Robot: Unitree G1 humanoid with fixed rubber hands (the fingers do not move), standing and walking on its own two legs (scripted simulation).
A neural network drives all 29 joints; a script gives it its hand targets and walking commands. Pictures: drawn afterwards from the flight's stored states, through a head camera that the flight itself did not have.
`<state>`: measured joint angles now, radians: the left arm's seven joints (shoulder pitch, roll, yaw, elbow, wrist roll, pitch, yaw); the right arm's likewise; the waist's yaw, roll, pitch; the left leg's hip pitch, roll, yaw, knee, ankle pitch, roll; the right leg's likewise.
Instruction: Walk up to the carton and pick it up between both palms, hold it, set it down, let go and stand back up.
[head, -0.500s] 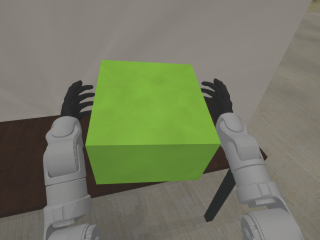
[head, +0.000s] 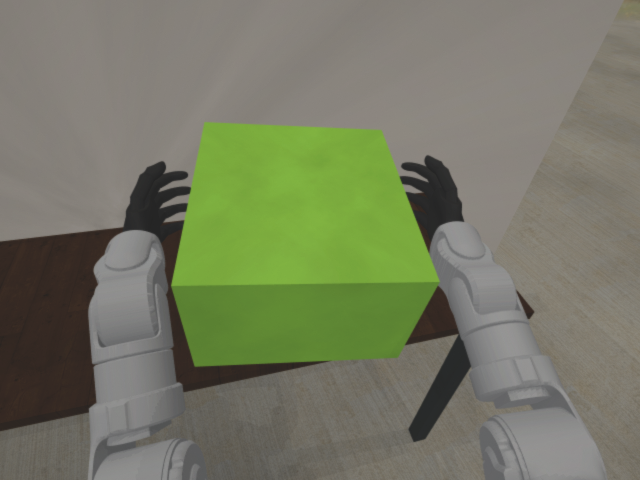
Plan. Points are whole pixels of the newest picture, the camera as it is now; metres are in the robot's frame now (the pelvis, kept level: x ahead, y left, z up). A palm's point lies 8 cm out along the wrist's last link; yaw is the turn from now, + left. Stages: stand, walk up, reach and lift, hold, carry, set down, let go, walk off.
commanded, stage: hold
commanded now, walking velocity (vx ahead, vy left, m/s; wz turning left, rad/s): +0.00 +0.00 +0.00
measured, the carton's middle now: (297, 235) +0.40 +0.01 +0.13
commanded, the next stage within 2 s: none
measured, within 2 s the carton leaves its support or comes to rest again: neither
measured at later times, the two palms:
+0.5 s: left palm (142, 237) +0.35 +0.19 +0.18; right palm (442, 226) +0.35 -0.16 +0.18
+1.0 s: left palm (142, 237) +0.35 +0.19 +0.18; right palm (439, 224) +0.36 -0.16 +0.18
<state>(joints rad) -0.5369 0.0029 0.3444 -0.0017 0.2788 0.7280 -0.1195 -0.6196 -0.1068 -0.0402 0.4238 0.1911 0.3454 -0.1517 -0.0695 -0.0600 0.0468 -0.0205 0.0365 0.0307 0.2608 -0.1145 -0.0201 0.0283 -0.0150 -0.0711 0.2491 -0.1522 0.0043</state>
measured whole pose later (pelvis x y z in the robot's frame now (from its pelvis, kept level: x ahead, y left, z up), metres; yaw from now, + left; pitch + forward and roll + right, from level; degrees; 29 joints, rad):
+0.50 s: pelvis -0.01 +0.01 +0.00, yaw +0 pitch -7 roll +0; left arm -0.53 -0.01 0.34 -0.01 0.29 0.74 -0.12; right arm -0.60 -0.11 -0.04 0.41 0.19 0.35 -0.15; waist -0.07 -0.06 0.05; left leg -0.03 0.03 0.04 0.27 -0.11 -0.01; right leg 0.02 -0.02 -0.07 0.25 -0.14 0.01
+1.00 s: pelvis +0.01 +0.00 +0.00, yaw +0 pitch -8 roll +0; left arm -0.49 0.00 0.33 -0.05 0.27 0.72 -0.13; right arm -0.57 -0.11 -0.01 0.38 0.22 0.33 -0.17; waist -0.08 -0.07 0.05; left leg -0.01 0.03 0.02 0.27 -0.13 -0.02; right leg 0.05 -0.02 -0.08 0.23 -0.15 0.01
